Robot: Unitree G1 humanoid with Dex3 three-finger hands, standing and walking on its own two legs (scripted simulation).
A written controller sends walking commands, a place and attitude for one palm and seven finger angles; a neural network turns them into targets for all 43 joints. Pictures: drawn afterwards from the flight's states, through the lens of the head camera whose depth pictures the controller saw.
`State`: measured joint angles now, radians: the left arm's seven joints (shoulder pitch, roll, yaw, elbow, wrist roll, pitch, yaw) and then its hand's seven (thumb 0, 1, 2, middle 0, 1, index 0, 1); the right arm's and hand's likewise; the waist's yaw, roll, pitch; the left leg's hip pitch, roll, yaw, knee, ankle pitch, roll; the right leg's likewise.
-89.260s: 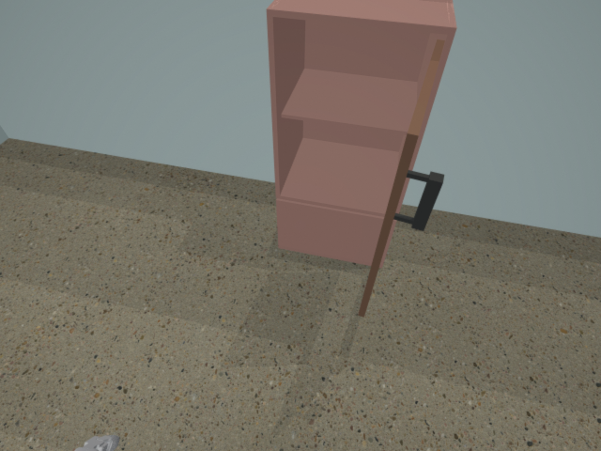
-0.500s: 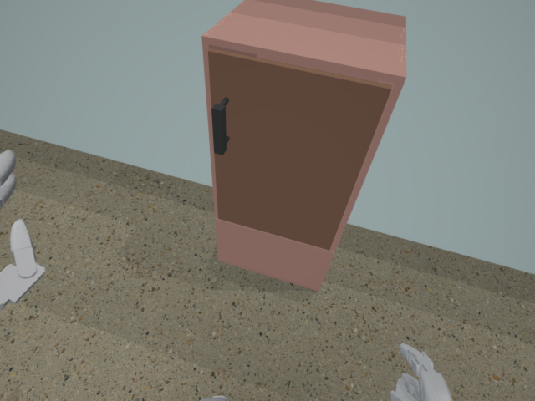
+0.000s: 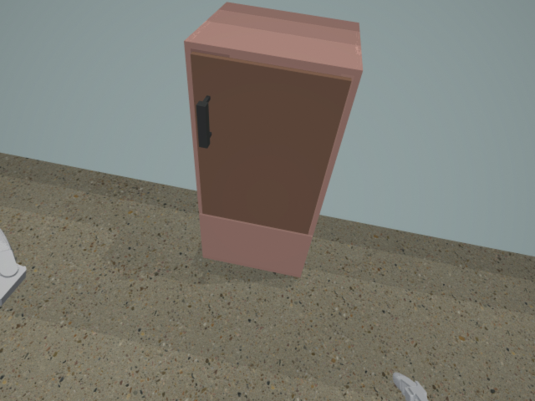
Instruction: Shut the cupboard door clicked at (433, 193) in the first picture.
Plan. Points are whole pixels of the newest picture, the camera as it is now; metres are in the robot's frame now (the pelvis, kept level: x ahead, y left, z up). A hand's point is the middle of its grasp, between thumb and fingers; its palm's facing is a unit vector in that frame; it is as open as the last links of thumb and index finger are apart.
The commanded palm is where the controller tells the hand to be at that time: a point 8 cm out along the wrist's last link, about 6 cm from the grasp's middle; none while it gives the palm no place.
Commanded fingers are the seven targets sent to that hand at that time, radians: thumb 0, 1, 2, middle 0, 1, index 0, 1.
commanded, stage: stop stepping back and stand still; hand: left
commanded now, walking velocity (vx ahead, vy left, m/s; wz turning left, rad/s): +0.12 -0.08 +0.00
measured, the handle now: (205, 121) +0.82 +0.19 -0.02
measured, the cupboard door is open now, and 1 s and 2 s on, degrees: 0 0 0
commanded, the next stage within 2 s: let the arm hang, fingers relaxed in 0.30 s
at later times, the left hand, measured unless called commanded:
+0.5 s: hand (79, 312) +0.23 +0.27 +0.04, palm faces +0.26 -0.87 -0.43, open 7.4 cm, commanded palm none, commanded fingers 0.00 0.90 0.90 -0.20 -0.30 -0.20 -0.30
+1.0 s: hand out of the picture -0.06 +0.20 -0.17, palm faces +0.04 -0.98 -0.19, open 7.3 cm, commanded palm none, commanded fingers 0.00 0.90 0.90 -0.20 -0.30 -0.20 -0.30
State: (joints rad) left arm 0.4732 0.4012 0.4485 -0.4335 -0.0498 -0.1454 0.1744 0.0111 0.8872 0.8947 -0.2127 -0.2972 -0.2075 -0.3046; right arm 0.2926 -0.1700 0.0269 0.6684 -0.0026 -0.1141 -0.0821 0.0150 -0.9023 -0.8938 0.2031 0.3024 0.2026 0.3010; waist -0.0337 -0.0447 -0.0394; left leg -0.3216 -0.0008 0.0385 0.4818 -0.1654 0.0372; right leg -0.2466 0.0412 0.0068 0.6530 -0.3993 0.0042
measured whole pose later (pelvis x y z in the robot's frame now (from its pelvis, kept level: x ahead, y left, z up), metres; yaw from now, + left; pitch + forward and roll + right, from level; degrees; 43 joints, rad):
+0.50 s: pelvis +0.00 +0.01 -0.01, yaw +0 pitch +0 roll +0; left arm 0.29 0.35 0.23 0.05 0.01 -0.05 0.06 0.00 0.90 0.90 -0.20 -0.30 -0.20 -0.30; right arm 0.21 -0.27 0.00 0.75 -0.01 -0.07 -0.01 0.01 -0.90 -0.89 0.20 0.30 0.20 0.30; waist 0.00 0.03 -0.03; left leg -0.38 -0.02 0.04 0.61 -0.23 0.03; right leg -0.25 -0.01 -0.05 0.66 -0.40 -0.01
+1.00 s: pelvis -0.01 +0.01 +0.00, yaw +0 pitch -3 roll -1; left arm 0.36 0.18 0.01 1.14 0.01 0.03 0.02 -0.01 0.93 0.89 -0.20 -0.29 -0.20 -0.30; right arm 0.28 -0.17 0.00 1.09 -0.01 0.03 -0.03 0.01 -0.91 -0.89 0.20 0.30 0.20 0.30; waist 0.00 0.00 0.05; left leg -0.25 0.00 0.02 0.44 -0.14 0.03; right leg -0.08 0.02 -0.07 0.40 -0.28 -0.02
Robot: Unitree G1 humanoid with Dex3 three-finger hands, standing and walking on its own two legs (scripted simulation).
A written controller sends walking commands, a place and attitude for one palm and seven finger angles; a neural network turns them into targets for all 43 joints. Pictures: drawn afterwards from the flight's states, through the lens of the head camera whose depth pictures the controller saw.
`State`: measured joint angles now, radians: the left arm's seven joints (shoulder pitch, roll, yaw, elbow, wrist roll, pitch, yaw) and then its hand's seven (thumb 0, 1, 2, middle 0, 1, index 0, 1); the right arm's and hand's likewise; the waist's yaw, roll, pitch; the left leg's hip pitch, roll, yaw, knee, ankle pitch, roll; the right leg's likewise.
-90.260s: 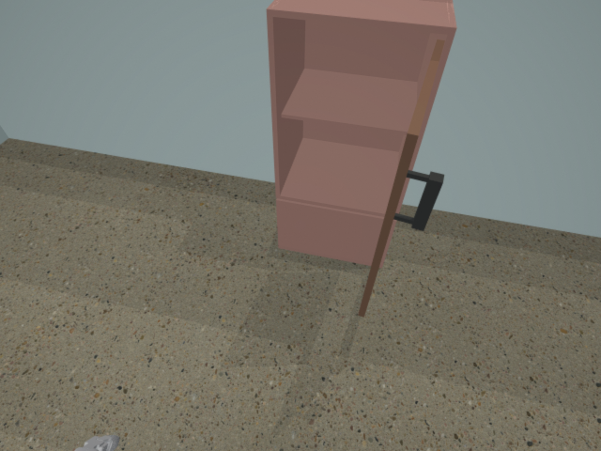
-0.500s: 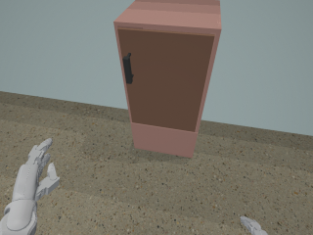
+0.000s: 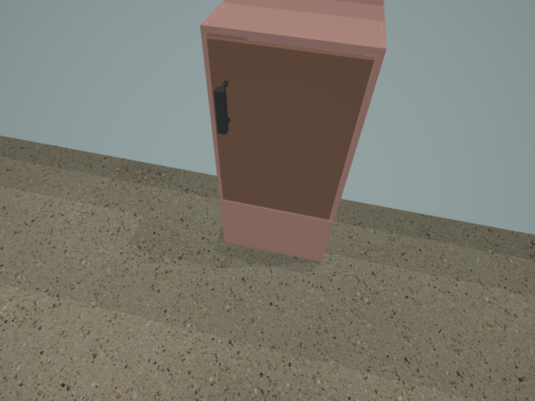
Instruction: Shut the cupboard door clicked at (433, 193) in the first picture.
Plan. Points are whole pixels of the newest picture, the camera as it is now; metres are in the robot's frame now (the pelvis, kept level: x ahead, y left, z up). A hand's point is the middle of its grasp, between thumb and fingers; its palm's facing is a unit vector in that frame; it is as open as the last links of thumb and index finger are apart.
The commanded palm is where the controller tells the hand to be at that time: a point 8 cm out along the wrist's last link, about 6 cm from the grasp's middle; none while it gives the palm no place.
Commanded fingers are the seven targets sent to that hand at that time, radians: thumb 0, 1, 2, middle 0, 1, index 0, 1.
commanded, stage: let the arm hang, fingers relaxed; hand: left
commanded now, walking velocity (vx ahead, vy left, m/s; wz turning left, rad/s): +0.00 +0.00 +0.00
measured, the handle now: (224, 107) +0.83 +0.17 -0.02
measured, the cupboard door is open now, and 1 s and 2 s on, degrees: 0 0 0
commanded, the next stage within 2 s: look to check the result in 0.50 s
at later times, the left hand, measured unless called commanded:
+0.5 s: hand out of the picture -0.04 +0.16 -0.18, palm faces +0.04 -0.99 -0.15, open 7.4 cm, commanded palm none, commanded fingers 0.00 0.90 0.90 -0.20 -0.30 -0.20 -0.30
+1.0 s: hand out of the picture -0.03 +0.16 -0.18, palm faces +0.03 -0.98 -0.18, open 7.4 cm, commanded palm none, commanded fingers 0.00 0.90 0.90 -0.20 -0.30 -0.20 -0.30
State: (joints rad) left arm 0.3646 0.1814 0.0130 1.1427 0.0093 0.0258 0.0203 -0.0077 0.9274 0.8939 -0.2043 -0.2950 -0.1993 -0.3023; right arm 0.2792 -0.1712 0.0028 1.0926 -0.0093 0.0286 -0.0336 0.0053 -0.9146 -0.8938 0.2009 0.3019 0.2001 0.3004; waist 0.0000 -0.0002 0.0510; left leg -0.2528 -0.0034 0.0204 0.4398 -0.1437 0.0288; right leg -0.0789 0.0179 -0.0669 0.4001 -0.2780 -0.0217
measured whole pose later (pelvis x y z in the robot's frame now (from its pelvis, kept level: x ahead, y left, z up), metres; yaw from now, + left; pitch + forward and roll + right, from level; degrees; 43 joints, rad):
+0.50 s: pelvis -0.01 +0.01 +0.00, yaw -1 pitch -2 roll +0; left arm 0.36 0.10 0.01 1.14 0.02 0.01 0.03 0.00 0.91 0.89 -0.20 -0.29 -0.20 -0.30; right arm 0.34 -0.10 0.00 1.13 -0.01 0.02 -0.04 0.00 -0.91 -0.89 0.20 0.30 0.20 0.30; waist -0.01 0.00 0.01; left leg -0.26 -0.02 0.04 0.41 -0.12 0.04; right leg -0.12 0.00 -0.05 0.44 -0.29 -0.01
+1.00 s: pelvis +0.00 -0.01 +0.00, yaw -1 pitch -3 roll +0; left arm 0.33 0.14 0.02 1.15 0.01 0.00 0.03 0.00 0.91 0.89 -0.20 -0.29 -0.20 -0.30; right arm 0.29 -0.15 -0.01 1.13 -0.01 0.02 -0.04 0.00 -0.91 -0.89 0.20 0.30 0.20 0.30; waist -0.01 0.00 0.04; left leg -0.23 0.00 0.04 0.42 -0.14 0.02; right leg -0.08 0.02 -0.05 0.42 -0.29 -0.03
